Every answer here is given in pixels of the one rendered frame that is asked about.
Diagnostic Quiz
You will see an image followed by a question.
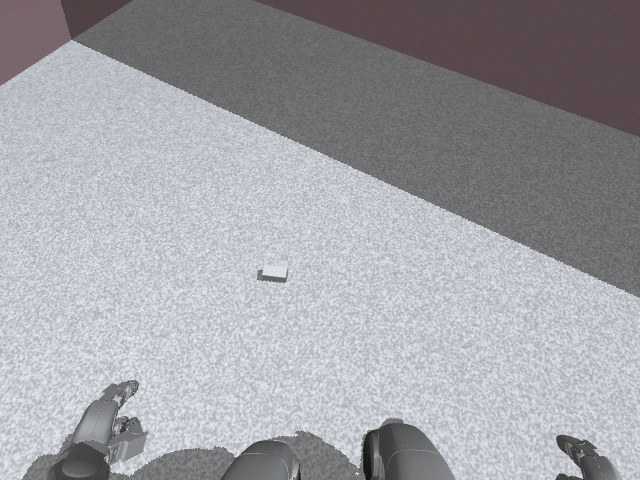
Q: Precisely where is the left robot hand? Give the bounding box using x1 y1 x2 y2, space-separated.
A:
70 380 148 466

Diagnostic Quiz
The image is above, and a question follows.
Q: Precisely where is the right robot hand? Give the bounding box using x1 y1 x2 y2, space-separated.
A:
555 435 623 480

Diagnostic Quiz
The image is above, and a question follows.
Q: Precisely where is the left robot arm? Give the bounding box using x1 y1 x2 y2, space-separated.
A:
47 441 111 480

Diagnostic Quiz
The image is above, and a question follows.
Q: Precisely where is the small box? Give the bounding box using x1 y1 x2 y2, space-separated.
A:
262 265 288 283

